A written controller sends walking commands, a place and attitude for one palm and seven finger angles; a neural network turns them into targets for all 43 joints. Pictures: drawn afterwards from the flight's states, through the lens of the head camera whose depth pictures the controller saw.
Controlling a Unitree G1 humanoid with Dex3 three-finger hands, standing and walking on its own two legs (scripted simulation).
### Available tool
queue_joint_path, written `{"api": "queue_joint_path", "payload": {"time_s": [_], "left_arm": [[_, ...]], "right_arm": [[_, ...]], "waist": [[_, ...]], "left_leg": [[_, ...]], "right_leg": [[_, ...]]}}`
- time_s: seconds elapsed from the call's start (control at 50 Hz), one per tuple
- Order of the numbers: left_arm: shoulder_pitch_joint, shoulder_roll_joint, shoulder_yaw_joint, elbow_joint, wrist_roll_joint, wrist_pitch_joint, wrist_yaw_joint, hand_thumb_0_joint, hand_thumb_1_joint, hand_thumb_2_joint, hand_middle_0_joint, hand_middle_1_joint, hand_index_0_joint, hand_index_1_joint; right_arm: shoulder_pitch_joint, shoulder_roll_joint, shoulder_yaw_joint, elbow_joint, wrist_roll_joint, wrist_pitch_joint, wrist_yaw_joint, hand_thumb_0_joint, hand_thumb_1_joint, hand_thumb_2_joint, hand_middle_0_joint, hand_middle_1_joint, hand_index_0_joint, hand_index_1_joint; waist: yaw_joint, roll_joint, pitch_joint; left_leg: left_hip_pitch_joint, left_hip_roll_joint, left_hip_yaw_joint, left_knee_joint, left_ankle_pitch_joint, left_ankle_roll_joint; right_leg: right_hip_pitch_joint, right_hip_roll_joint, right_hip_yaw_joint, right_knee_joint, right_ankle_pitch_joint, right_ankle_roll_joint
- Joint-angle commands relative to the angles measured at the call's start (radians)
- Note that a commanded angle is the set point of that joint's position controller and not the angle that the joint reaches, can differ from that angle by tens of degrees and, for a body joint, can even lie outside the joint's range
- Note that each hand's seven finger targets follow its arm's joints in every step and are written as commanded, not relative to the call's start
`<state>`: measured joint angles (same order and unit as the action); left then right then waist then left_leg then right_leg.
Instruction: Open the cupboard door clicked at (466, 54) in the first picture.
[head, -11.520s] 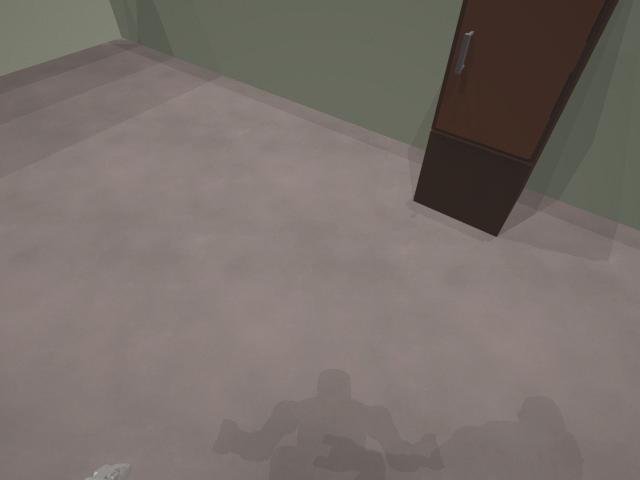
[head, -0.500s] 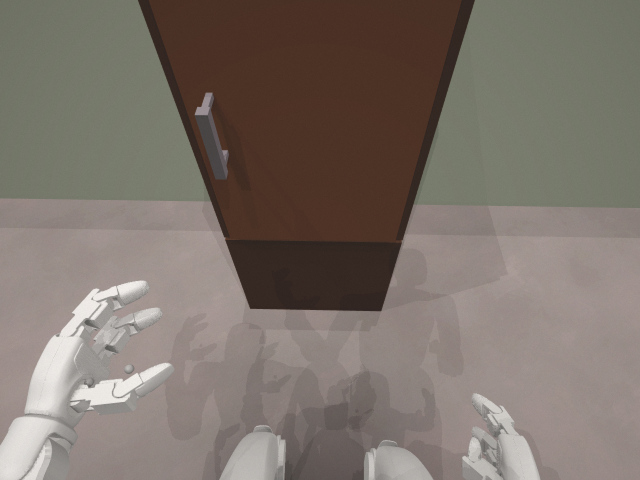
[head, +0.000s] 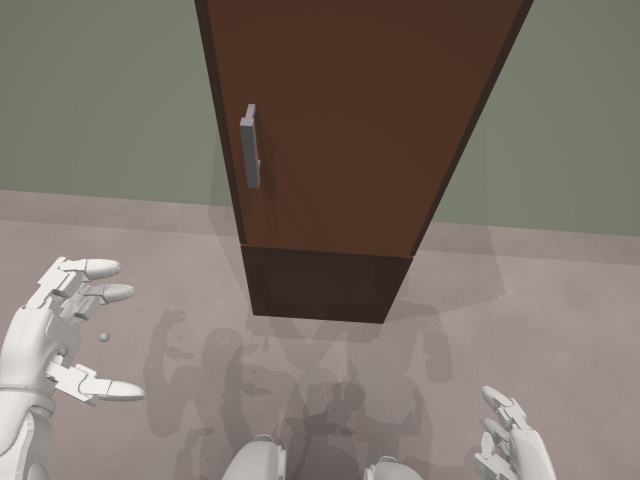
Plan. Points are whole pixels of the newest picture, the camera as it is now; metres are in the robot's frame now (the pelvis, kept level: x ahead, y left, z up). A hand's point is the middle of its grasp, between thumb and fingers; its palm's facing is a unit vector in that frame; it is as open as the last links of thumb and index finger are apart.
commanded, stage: raise the hand with hooked fingers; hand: left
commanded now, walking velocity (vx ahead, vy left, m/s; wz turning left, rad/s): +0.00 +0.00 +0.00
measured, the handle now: (252, 147) +0.58 +0.15 +0.05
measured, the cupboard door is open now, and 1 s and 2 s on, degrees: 0 0 0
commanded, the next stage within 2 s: move the hooked fingers beside the handle in 0.82 s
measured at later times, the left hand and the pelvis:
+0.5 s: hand (102, 302) +0.30 +0.28 +0.05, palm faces +0.00 -1.00 -0.03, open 14.0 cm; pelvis +0.01 +0.01 +0.01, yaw -1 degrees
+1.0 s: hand (118, 305) +0.29 +0.26 +0.05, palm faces +0.04 -1.00 -0.04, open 14.0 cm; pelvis +0.01 -0.02 +0.00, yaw +0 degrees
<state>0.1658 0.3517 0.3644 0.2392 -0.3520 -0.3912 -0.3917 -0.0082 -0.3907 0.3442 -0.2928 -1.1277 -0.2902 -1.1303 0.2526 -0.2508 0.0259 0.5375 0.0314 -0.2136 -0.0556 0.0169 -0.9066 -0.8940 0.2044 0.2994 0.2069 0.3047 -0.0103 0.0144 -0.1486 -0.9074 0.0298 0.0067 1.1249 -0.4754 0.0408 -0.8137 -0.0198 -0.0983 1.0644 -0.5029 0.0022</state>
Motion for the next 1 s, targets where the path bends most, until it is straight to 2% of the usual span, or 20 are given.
{"api": "queue_joint_path", "payload": {"time_s": [0.0, 0.02, 0.06, 0.12, 0.18, 0.22, 0.28, 0.3, 0.34, 0.42, 0.48, 0.54, 0.56, 0.6, 0.72, 0.82, 0.9, 0.92, 0.96, 0.98], "left_arm": [[-0.162, 0.177, 0.045, -0.104, -0.003, 0.003, -0.064, 0.0, -0.5, 0.3, -0.3, -1.2, -0.3, -1.2], [-0.192, 0.2, 0.061, -0.109, -0.004, 0.001, -0.072, 0.0, -0.5, 0.3, -0.3, -1.2, -0.3, -1.2], [-0.267, 0.243, 0.09, -0.157, -0.011, -0.02, -0.08, 0.0, -0.5, 0.3, -0.3, -1.2, -0.3, -1.2], [-0.285, 0.282, 0.139, -0.196, -0.021, -0.061, -0.075, 0.0, -0.5, 0.3, -0.3, -1.2, -0.3, -1.2], [-0.267, 0.295, 0.16, -0.141, -0.024, -0.063, -0.08, 0.0, -0.5, 0.3, -0.3, -1.2, -0.3, -1.2], [-0.267, 0.282, 0.145, -0.084, -0.02, -0.039, -0.091, 0.0, -0.5, 0.3, -0.3, -1.2, -0.3, -1.2], [-0.294, 0.281, 0.141, 0.003, -0.029, 0.017, -0.124, 0.0, -0.5, 0.3, -0.3, -1.2, -0.3, -1.2], [-0.309, 0.295, 0.149, 0.018, -0.031, 0.029, -0.132, 0.0, -0.5, 0.3, -0.3, -1.2, -0.3, -1.2], [-0.288, 0.278, 0.136, 0.021, -0.035, 0.043, -0.145, 0.0, -0.5, 0.3, -0.3, -1.2, -0.3, -1.2], [-0.291, 0.288, 0.142, -0.052, -0.04, 0.009, -0.135, 0.0, -0.5, 0.3, -0.3, -1.2, -0.3, -1.2], [-0.292, 0.315, 0.173, -0.057, -0.034, -0.03, -0.107, 0.0, -0.5, 0.3, -0.3, -1.2, -0.3, -1.2], [-0.301, 0.302, 0.169, -0.025, -0.032, -0.045, -0.093, 0.0, -0.5, 0.3, -0.3, -1.2, -0.3, -1.2], [-0.316, 0.32, 0.178, -0.035, -0.029, -0.048, -0.091, 0.0, -0.5, 0.3, -0.3, -1.2, -0.3, -1.2], [-0.302, 0.312, 0.166, -0.027, -0.022, -0.04, -0.093, 0.0, -0.5, 0.3, -0.3, -1.2, -0.3, -1.2], [-0.296, 0.309, 0.156, -0.055, -0.031, -0.038, -0.108, 0.0, -0.5, 0.3, -0.3, -1.2, -0.3, -1.2], [-0.305, 0.285, 0.156, 0.011, -0.045, -0.042, -0.11, 0.0, -0.5, 0.3, -0.3, -1.2, -0.3, -1.2], [-0.318, 0.291, 0.148, 0.03, -0.041, -0.033, -0.126, 0.0, -0.5, 0.3, -0.3, -1.2, -0.3, -1.2], [-0.348, 0.309, 0.155, 0.045, -0.036, -0.03, -0.128, 0.0, -0.5, 0.3, -0.3, -1.2, -0.3, -1.2], [-0.44, 0.348, 0.17, 0.056, -0.028, -0.04, -0.128, 0.0, -0.5, 0.3, -0.3, -1.2, -0.3, -1.2], [-0.477, 0.342, 0.162, 0.065, -0.025, -0.045, -0.132, 0.0, -0.5, 0.3, -0.3, -1.2, -0.3, -1.2]], "right_arm": [[0.009, -0.186, -0.075, -0.133, 0.012, -0.037, -0.02, 0.0, -0.9, -0.9, 0.2, 0.3, 0.2, 0.3], [0.01, -0.187, -0.074, -0.134, 0.011, -0.038, -0.023, 0.0, -0.9, -0.9, 0.2, 0.3, 0.2, 0.3], [0.008, -0.186, -0.07, -0.133, 0.007, -0.044, -0.028, 0.0, -0.9, -0.9, 0.2, 0.3, 0.2, 0.3], [0.012, -0.179, -0.068, -0.123, 0.001, -0.051, -0.028, 0.0, -0.9, -0.9, 0.2, 0.3, 0.2, 0.3], [0.02, -0.18, -0.066, -0.11, -0.003, -0.048, -0.023, 0.0, -0.9, -0.9, 0.2, 0.3, 0.2, 0.3], [0.022, -0.182, -0.068, -0.104, 0.001, -0.038, -0.021, 0.0, -0.9, -0.9, 0.2, 0.3, 0.2, 0.3], [0.026, -0.191, -0.067, -0.111, 0.009, -0.023, -0.024, 0.0, -0.9, -0.9, 0.2, 0.3, 0.2, 0.3], [0.029, -0.196, -0.069, -0.112, 0.01, -0.018, -0.025, 0.0, -0.9, -0.9, 0.2, 0.3, 0.2, 0.3], [0.033, -0.196, -0.072, -0.126, 0.013, -0.015, -0.025, 0.0, -0.9, -0.9, 0.2, 0.3, 0.2, 0.3], [0.038, -0.193, -0.077, -0.134, 0.007, -0.019, -0.013, 0.0, -0.9, -0.9, 0.2, 0.3, 0.2, 0.3], [0.042, -0.19, -0.076, -0.128, 0.0, -0.016, -0.008, 0.0, -0.9, -0.9, 0.2, 0.3, 0.2, 0.3], [0.033, -0.187, -0.075, -0.123, 0.004, -0.008, -0.009, 0.0, -0.9, -0.9, 0.2, 0.3, 0.2, 0.3], [0.035, -0.188, -0.075, -0.123, 0.003, -0.008, -0.011, 0.0, -0.9, -0.9, 0.2, 0.3, 0.2, 0.3], [0.034, -0.185, -0.073, -0.126, 0.005, -0.004, -0.012, 0.0, -0.9, -0.9, 0.2, 0.3, 0.2, 0.3], [0.029, -0.18, -0.072, -0.124, 0.008, -0.005, -0.016, 0.0, -0.9, -0.9, 0.2, 0.3, 0.2, 0.3], [0.026, -0.178, -0.07, -0.114, 0.011, -0.005, -0.021, 0.0, -0.9, -0.9, 0.2, 0.3, 0.2, 0.3], [0.026, -0.18, -0.068, -0.117, 0.012, -0.003, -0.022, 0.0, -0.9, -0.9, 0.2, 0.3, 0.2, 0.3], [0.026, -0.182, -0.067, -0.112, 0.012, -0.002, -0.024, 0.0, -0.9, -0.9, 0.2, 0.3, 0.2, 0.3], [0.031, -0.183, -0.064, -0.097, 0.01, -0.002, -0.031, 0.0, -0.9, -0.9, 0.2, 0.3, 0.2, 0.3], [0.027, -0.18, -0.061, -0.092, 0.01, -0.002, -0.032, 0.0, -0.9, -0.9, 0.2, 0.3, 0.2, 0.3]], "waist": [[-0.023, 0.057, -0.154], [-0.02, 0.051, -0.172], [-0.013, 0.111, -0.213], [0.007, 0.144, -0.291], [0.012, 0.142, -0.296], [0.006, 0.16, -0.265], [-0.003, 0.11, -0.226], [-0.005, 0.09, -0.228], [0.002, 0.08, -0.242], [0.007, 0.094, -0.289], [0.006, 0.094, -0.276], [0.0, 0.106, -0.224], [0.002, 0.108, -0.233], [0.002, 0.134, -0.245], [-0.004, 0.114, -0.268], [-0.015, 0.057, -0.217], [-0.014, 0.052, -0.232], [-0.022, 0.031, -0.226], [-0.032, 0.045, -0.217], [-0.034, 0.058, -0.229]], "left_leg": [[0.229, -0.012, -0.083, -0.221, 0.135, -0.025], [0.24, -0.011, -0.087, -0.222, 0.142, -0.025], [0.283, -0.011, -0.093, -0.214, 0.182, -0.031], [0.369, -0.003, -0.109, -0.219, 0.271, -0.047], [0.38, 0.002, -0.108, -0.207, 0.359, -0.056], [0.374, 0.004, -0.107, -0.214, 0.358, -0.058], [0.314, -0.004, -0.091, -0.222, 0.293, -0.043], [0.304, -0.005, -0.089, -0.225, 0.283, -0.04], [0.315, -0.006, -0.086, -0.228, 0.304, -0.036], [0.351, -0.005, -0.087, -0.217, 0.353, -0.038], [0.328, -0.006, -0.081, -0.208, 0.349, -0.036], [0.293, -0.009, -0.076, -0.22, 0.256, -0.034], [0.286, -0.009, -0.077, -0.219, 0.256, -0.033], [0.303, -0.01, -0.069, -0.225, 0.263, -0.031], [0.299, -0.014, -0.057, -0.207, 0.284, -0.019], [0.236, -0.019, -0.046, -0.189, 0.233, -0.014], [0.218, -0.023, -0.035, -0.177, 0.226, -0.008], [0.198, -0.021, -0.033, -0.168, 0.221, -0.006], [0.177, -0.017, -0.033, -0.145, 0.219, -0.005], [0.174, -0.019, -0.03, -0.142, 0.206, -0.005]], "right_leg": [[-0.003, 0.053, 0.014, -0.146, 0.107, -0.029], [0.004, 0.054, 0.013, -0.145, 0.108, -0.03], [0.0, 0.058, 0.017, -0.126, 0.124, -0.04], [0.001, 0.056, 0.013, -0.117, 0.152, -0.043], [0.004, 0.058, 0.01, -0.111, 0.185, -0.041], [-0.008, 0.054, 0.008, -0.12, 0.181, -0.037], [0.015, 0.056, 0.009, -0.141, 0.176, -0.035], [0.026, 0.055, 0.009, -0.147, 0.177, -0.034], [0.037, 0.055, 0.008, -0.151, 0.19, -0.034], [0.041, 0.059, 0.014, -0.144, 0.212, -0.035], [0.042, 0.062, 0.018, -0.136, 0.213, -0.036], [0.026, 0.058, 0.021, -0.144, 0.16, -0.035], [0.039, 0.059, 0.024, -0.141, 0.16, -0.039], [0.048, 0.054, 0.026, -0.15, 0.17, -0.036], [0.085, 0.053, 0.039, -0.163, 0.213, -0.031], [0.081, 0.052, 0.051, -0.169, 0.195, -0.025], [0.105, 0.046, 0.07, -0.174, 0.202, -0.023], [0.11, 0.045, 0.078, -0.176, 0.201, -0.02], [0.096, 0.047, 0.09, -0.164, 0.196, -0.023], [0.093, 0.044, 0.1, -0.166, 0.181, -0.021]]}}
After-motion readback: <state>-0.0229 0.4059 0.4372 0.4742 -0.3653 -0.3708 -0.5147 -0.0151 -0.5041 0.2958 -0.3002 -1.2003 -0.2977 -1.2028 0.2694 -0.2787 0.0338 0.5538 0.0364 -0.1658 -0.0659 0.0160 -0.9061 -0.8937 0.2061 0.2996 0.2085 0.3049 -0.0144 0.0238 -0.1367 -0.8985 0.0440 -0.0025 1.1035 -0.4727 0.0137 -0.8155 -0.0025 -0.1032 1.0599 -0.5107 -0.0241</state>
